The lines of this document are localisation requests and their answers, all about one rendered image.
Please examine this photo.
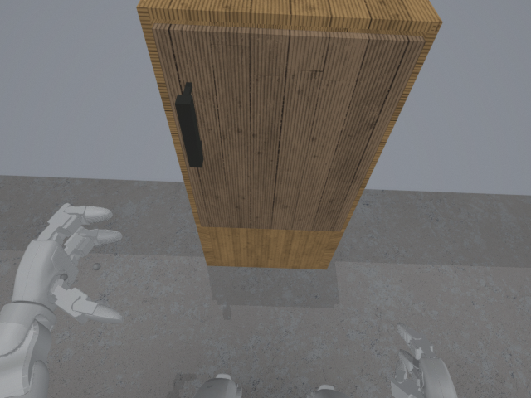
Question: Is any handle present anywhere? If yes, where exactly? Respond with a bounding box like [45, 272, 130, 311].
[175, 82, 203, 167]

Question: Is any robot left hand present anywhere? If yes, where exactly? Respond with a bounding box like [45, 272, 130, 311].
[12, 203, 123, 324]

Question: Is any left robot forearm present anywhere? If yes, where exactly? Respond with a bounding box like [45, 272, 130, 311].
[0, 301, 57, 398]

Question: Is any robot right hand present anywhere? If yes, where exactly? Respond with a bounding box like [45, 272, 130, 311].
[391, 323, 458, 398]

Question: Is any robot left thigh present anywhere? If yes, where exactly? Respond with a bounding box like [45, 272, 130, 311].
[193, 378, 241, 398]

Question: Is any cupboard door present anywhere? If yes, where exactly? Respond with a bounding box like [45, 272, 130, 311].
[152, 23, 426, 231]

